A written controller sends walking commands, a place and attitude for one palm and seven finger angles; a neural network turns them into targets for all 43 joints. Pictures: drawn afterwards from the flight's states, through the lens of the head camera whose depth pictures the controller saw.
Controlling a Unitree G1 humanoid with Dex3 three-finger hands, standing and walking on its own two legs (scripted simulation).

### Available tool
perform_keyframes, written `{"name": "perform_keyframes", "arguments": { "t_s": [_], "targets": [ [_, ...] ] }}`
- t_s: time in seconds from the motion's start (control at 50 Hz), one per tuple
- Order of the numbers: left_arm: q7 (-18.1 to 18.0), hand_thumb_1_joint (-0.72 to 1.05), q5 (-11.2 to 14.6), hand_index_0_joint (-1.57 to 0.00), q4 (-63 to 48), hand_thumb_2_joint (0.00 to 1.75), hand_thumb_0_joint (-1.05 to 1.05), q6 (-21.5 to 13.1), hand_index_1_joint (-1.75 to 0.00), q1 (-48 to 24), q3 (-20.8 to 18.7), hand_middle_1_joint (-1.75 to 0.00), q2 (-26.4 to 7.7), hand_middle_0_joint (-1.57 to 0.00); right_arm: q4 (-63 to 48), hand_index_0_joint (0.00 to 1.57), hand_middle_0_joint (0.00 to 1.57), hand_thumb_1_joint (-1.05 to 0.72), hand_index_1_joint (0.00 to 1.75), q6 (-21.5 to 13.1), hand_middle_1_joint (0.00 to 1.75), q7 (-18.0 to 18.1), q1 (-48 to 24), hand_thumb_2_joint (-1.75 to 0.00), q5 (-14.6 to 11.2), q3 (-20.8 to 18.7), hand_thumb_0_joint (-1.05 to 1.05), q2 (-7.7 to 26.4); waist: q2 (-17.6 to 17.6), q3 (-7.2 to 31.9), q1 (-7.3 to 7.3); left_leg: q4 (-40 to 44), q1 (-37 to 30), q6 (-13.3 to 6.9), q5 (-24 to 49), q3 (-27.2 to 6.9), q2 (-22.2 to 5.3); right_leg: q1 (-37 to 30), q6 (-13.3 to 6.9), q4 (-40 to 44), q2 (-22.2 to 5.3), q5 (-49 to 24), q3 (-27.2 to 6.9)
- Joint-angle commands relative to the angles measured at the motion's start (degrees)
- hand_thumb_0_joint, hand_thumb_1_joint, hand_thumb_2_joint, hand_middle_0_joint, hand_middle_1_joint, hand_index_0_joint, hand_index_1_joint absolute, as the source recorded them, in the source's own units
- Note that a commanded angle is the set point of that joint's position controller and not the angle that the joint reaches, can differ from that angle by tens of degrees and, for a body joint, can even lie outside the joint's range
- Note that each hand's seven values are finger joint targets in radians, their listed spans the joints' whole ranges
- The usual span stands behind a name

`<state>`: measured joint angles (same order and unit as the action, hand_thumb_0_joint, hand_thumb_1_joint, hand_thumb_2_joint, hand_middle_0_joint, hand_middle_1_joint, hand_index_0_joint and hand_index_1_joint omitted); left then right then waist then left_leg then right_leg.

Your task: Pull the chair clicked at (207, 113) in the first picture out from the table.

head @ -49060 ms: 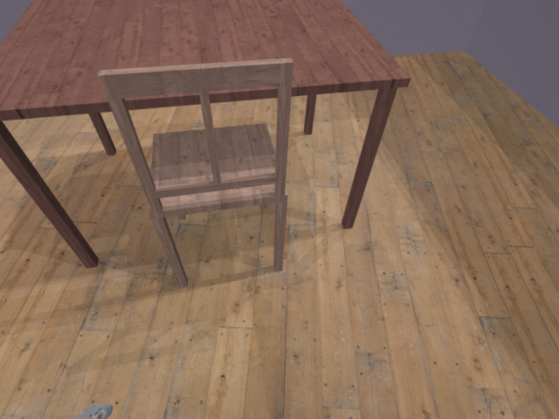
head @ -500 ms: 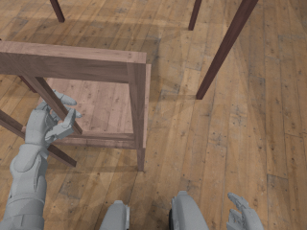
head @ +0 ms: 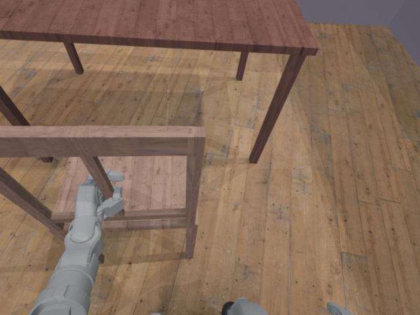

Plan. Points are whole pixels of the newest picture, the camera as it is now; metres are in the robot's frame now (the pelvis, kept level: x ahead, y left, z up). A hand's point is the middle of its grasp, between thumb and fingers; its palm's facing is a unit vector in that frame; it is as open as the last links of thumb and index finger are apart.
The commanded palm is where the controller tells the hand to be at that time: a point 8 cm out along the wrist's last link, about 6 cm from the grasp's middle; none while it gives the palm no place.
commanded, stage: step backward, pulling the chair out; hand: left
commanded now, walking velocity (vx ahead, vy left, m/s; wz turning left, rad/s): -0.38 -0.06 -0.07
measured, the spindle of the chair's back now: (106, 189) +0.38 +0.21 -0.06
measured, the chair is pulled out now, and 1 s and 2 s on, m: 0.35 0.51 0.61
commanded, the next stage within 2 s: stop walking, hand still on the chair in 1.40 s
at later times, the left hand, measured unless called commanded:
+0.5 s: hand (149, 247) +0.25 +0.11 -0.06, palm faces +0.01 -0.98 -0.18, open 5.0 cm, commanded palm +0.23 +0.17 -0.06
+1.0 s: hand (152, 277) +0.20 +0.10 -0.06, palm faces -0.07 -0.97 -0.22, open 5.0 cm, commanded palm +0.18 +0.15 -0.05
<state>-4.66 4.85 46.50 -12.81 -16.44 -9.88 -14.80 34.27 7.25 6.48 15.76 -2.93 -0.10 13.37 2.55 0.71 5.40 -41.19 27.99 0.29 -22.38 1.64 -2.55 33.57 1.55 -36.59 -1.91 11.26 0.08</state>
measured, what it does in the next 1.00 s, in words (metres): walks backwards: left foot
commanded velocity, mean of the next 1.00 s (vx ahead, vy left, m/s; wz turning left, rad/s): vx -0.37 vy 0.01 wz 0.00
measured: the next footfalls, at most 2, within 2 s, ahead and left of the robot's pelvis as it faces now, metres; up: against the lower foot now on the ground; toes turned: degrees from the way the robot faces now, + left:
left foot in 0.94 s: -0.06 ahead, +0.13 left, +0.00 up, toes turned -1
right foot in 1.10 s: -0.11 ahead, -0.13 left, +0.00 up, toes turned -5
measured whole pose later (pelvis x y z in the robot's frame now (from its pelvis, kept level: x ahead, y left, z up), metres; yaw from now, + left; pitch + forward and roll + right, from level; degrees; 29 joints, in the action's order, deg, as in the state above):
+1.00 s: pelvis -0.12 +0.00 +0.00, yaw -1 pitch +2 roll +2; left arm -7.1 0.8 51.7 -11.2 -17.4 2.1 -6.9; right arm 39.9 2.5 7.3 14.2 -2.2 1.3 14.9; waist -0.7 -3.0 4.1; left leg -37.8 22.4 0.1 -16.6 0.7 1.1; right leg 33.2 1.1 -37.4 -4.7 10.0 -0.9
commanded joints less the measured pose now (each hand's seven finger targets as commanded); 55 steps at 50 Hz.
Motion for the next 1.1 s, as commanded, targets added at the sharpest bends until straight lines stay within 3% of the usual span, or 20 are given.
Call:
{"name": "perform_keyframes", "arguments": {
  "t_s": [0.0, 0.08, 0.2, 0.38, 0.42, 0.52, 0.58, 0.62, 0.66, 0.72, 0.78, 0.8, 0.84, 0.88, 0.9, 0.94, 0.96, 1.0, 1.02, 1.08],
  "targets": [
    [-0.7, 0.90, -4.2, -0.50, -10.5, 0.90, 0.00, -2.7, -1.45, -7.8, 1.6, -1.45, -9.8, -0.50, -5.7, 0.20, 0.20, -0.90, 0.30, -1.5, 0.30, 0.5, -1.0, -0.90, 0.8, -2.8, 0.00, 8.1, -18.0, 18.9, -3.51, 10.3, -9.3, -0.1, 30.3, -5.4, -8.0, -15.8, -2.6, -1.6, -2.9, -19.7, -1.7],
    [-0.8, 0.90, -4.6, -0.50, -10.2, 0.90, 0.00, -2.9, -1.45, -7.6, 1.7, -1.45, -9.7, -0.50, -5.0, 0.20, 0.20, -0.90, 0.30, -1.2, 0.30, 0.8, -0.6, -0.90, 1.0, -3.1, 0.00, 8.0, -14.2, 19.7, -3.02, 9.4, -12.2, 0.5, 35.2, -4.3, -8.2, -16.4, -2.7, -0.9, -3.4, -26.1, -2.2],
    [-1.6, 0.90, -4.3, -0.50, -7.6, 0.90, 0.00, -3.6, -1.45, -10.8, 3.6, -1.45, -9.0, -0.50, -3.6, 0.20, 0.20, -0.90, 0.30, -1.7, 0.30, 1.5, -0.8, -0.90, 0.6, -2.8, 0.00, 7.7, -11.5, 17.6, -2.52, 10.3, -9.2, 0.4, 18.2, -2.2, -5.9, -16.4, -3.2, 2.5, -5.5, -21.3, -4.8],
    [-2.7, 0.90, -4.3, -0.50, -2.6, 0.90, 0.00, -3.8, -1.45, -13.9, 6.4, -1.45, -7.9, -0.50, -2.0, 0.20, 0.20, -0.90, 0.30, -2.7, 0.30, 1.1, -0.5, -0.90, -0.3, -2.5, 0.00, 7.3, 2.0, 16.3, -2.65, 5.3, -11.5, 0.0, -3.3, -0.4, 1.1, -11.9, -5.5, 20.0, -13.6, 4.3, -13.3],
    [-2.8, 0.90, -4.4, -0.50, -1.6, 0.90, 0.00, -3.3, -1.45, -13.2, 7.4, -1.45, -6.5, -0.50, -1.7, 0.20, 0.20, -0.90, 0.30, -2.9, 0.30, 1.2, -0.8, -0.90, -0.3, -2.4, 0.00, 7.8, 1.7, 16.0, -2.71, 8.2, -12.5, -0.3, -1.2, -1.4, 0.4, -12.2, -5.1, 19.8, -12.4, 5.1, -11.4],
    [-2.6, 0.90, -4.8, -0.50, -4.3, 0.90, 0.00, -2.8, -1.45, -13.6, 11.0, -1.45, -2.6, -0.50, -4.6, 0.20, 0.20, -0.90, 0.30, -2.9, 0.30, 2.2, -3.9, -0.90, -0.7, -1.3, 0.00, 8.4, -10.1, 12.9, -3.77, 21.1, -5.0, -3.2, -3.3, -6.3, -7.4, -14.7, -1.4, 5.0, -3.0, 9.7, -1.2],
    [-2.7, 0.90, -4.1, -0.50, -7.0, 0.90, 0.00, -2.7, -1.45, -16.6, 12.9, -1.45, 0.6, -0.50, -6.1, 0.20, 0.20, -0.90, 0.30, -3.1, 0.30, 2.3, -5.8, -0.90, -0.8, -0.5, 0.00, 7.0, -12.7, 10.5, -4.30, 23.9, 1.8, -5.9, -7.1, -9.1, -11.7, -16.7, -2.0, -6.5, -1.3, 8.9, -0.6],
    [-2.6, 0.90, -4.0, -0.50, -7.0, 0.90, 0.00, -2.5, -1.45, -17.3, 11.6, -1.45, -1.0, -0.50, -4.9, 0.20, 0.20, -0.90, 0.30, -3.4, 0.30, 2.6, -4.2, -0.90, -0.2, -1.0, 0.00, 7.0, -7.7, 12.6, -4.04, 19.1, -3.1, -5.6, 5.2, -7.2, -11.4, -17.1, -1.7, -4.6, -1.8, 2.1, -1.6],
    [-2.1, 0.90, -4.4, -0.50, -5.7, 0.90, 0.00, -2.5, -1.45, -17.6, 13.4, -1.45, 0.5, -0.50, -4.2, 0.20, 0.20, -0.90, 0.30, -3.7, 0.30, 2.1, -3.7, -0.90, 0.2, -1.0, 0.00, 6.8, -5.5, 11.0, -3.35, 14.8, -5.3, -3.3, 4.9, -3.7, -8.3, -15.0, -2.6, 1.5, -4.0, -2.5, -4.6],
    [-2.2, 0.90, -5.4, -0.50, -4.1, 0.90, 0.00, -2.7, -1.45, -17.1, 11.5, -1.45, -2.1, -0.50, -3.2, 0.20, 0.20, -0.90, 0.30, -4.5, 0.30, 2.0, -3.8, -0.90, 0.9, -1.5, 0.00, 7.5, -5.3, 5.4, -3.87, 12.3, -1.9, -1.9, -11.7, -4.0, -4.8, -6.3, -5.3, 9.3, -7.0, 16.0, -9.9],
    [-3.0, 0.90, -5.4, -0.50, -3.2, 0.90, 0.00, -3.4, -1.45, -15.5, 10.1, -1.45, -3.4, -0.50, -1.3, 0.20, 0.20, -0.90, 0.30, -5.6, 0.30, 1.3, -0.2, -0.90, 0.4, -1.7, 0.00, 6.4, 9.4, 10.9, -3.50, -5.3, -14.3, 0.1, -8.5, 0.1, 1.8, 2.2, -7.5, 23.6, -13.9, 27.7, -16.4],
    [-3.1, 0.90, -5.5, -0.50, -2.0, 0.90, 0.00, -3.0, -1.45, -14.9, 9.8, -1.45, -3.6, -0.50, -0.5, 0.20, 0.20, -0.90, 0.30, -6.0, 0.30, 1.0, 0.2, -0.90, 0.6, -1.6, 0.00, 6.1, 13.4, 14.2, -3.57, -9.5, -15.8, 0.5, -5.4, 0.0, 3.3, -1.1, -8.5, 25.8, -16.7, 24.7, -17.3],
    [-3.0, 0.90, -5.8, -0.50, -1.8, 0.90, 0.00, -1.8, -1.45, -13.7, 9.4, -1.45, -3.3, -0.50, -0.3, 0.20, 0.20, -0.90, 0.30, -6.7, 0.30, 0.5, -0.9, -0.90, 0.8, -1.0, 0.00, 6.0, 11.1, 16.7, -3.77, -9.9, -13.2, 0.4, -5.9, -3.1, 3.0, -7.5, -9.7, 22.8, -17.9, 12.8, -16.9],
    [-2.8, 0.90, -5.4, -0.50, -3.9, 0.90, 0.00, -1.4, -1.45, -14.9, 9.6, -1.45, -2.7, -0.50, -0.2, 0.20, 0.20, -0.90, 0.30, -7.1, 0.30, 0.4, -1.9, -0.90, 0.8, -0.2, 0.00, 5.9, 7.8, 15.4, -2.71, 2.6, -14.2, -0.2, -4.1, -3.8, 1.7, -9.6, -7.0, 18.1, -15.4, 8.2, -11.7],
    [-2.7, 0.90, -5.2, -0.50, -4.0, 0.90, 0.00, -1.4, -1.45, -14.1, 10.2, -1.45, -2.0, -0.50, -0.2, 0.20, 0.20, -0.90, 0.30, -7.3, 0.30, 0.7, -2.2, -0.90, 0.8, -0.1, 0.00, 6.7, 3.7, 13.7, -2.30, 12.1, -13.1, -1.2, -3.6, -5.5, 0.0, -9.7, -4.9, 13.9, -12.1, 9.0, -8.4],
    [-2.5, 0.90, -5.6, -0.50, -5.0, 0.90, 0.00, -1.2, -1.45, -11.4, 11.0, -1.45, -0.4, -0.50, -1.7, 0.20, 0.20, -0.90, 0.30, -7.2, 0.30, 1.5, -3.7, -0.90, 1.4, -0.7, 0.00, 9.4, -15.9, 10.0, -3.77, 22.6, -3.7, -6.0, -0.3, -17.7, -10.6, -11.6, -0.9, -6.2, -1.9, 6.8, -0.1],
    [-2.6, 0.90, -5.3, -0.50, -5.7, 0.90, 0.00, -0.5, -1.45, -11.3, 11.6, -1.45, 0.8, -0.50, -2.6, 0.20, 0.20, -0.90, 0.30, -6.8, 0.30, 1.7, -5.3, -0.90, 1.1, -0.7, 0.00, 8.6, -17.9, 11.1, -5.32, 21.9, -1.9, -8.2, 11.1, -18.8, -14.6, -14.1, -0.9, -14.2, -0.6, 5.5, 1.3],
    [-1.7, 0.90, -5.0, -0.50, -12.0, 0.90, 0.00, -0.4, -1.45, -14.8, 14.0, -1.45, 3.3, -0.50, -3.5, 0.20, 0.20, -0.90, 0.30, -5.9, 0.30, 0.4, -5.2, -0.90, 1.4, -1.0, 0.00, 6.6, -15.5, 14.3, -4.55, 19.7, -8.4, -8.6, 16.4, -16.4, -15.5, -13.0, -1.7, -15.8, -0.4, 10.8, -0.5],
    [-1.6, 0.90, -4.8, -0.50, -12.4, 0.90, 0.00, -0.1, -1.45, -16.3, 13.4, -1.45, 2.8, -0.50, -3.3, 0.20, 0.20, -0.90, 0.30, -6.1, 0.30, 0.6, -4.6, -0.90, 1.3, -1.1, 0.00, 6.6, -11.0, 14.5, -4.48, 15.9, -10.7, -8.2, 23.8, -15.7, -14.8, -13.4, -1.6, -9.8, -0.4, 9.0, -0.5],
    [-1.0, 0.90, -5.5, -0.50, -8.3, 0.90, 0.00, -0.1, -1.45, -13.4, 13.4, -1.45, 2.1, -0.50, -1.2, 0.20, 0.20, -0.90, 0.30, -6.4, 0.30, 0.1, -2.0, -0.90, 1.6, -1.8, 0.00, 7.9, -6.3, 15.3, -3.39, 7.3, -15.8, -2.3, 34.3, -8.5, -10.0, -21.7, -4.2, 6.5, -5.5, -25.6, -5.4]
  ]
}}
